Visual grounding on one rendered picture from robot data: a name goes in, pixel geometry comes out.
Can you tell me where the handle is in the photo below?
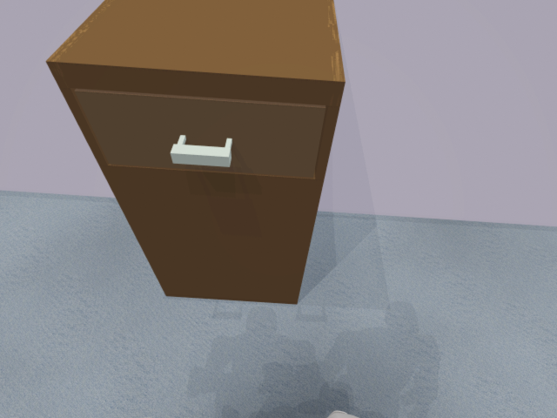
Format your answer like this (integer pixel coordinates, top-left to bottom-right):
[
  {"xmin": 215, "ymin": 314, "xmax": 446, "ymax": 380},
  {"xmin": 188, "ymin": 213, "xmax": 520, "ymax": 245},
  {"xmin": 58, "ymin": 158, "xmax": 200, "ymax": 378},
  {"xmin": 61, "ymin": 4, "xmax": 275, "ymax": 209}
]
[{"xmin": 171, "ymin": 135, "xmax": 232, "ymax": 167}]

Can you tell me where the drawer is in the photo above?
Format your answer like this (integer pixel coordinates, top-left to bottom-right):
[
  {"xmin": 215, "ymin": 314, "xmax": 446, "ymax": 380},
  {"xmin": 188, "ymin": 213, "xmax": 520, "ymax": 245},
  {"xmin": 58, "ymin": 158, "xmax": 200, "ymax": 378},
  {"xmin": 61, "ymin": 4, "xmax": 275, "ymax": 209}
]
[{"xmin": 74, "ymin": 89, "xmax": 325, "ymax": 178}]

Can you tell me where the cabinet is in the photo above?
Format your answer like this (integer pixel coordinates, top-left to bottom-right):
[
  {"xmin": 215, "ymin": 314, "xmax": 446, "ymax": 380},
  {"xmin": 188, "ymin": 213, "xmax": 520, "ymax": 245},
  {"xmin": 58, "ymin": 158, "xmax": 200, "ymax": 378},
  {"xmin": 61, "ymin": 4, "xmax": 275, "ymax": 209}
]
[{"xmin": 45, "ymin": 0, "xmax": 346, "ymax": 305}]

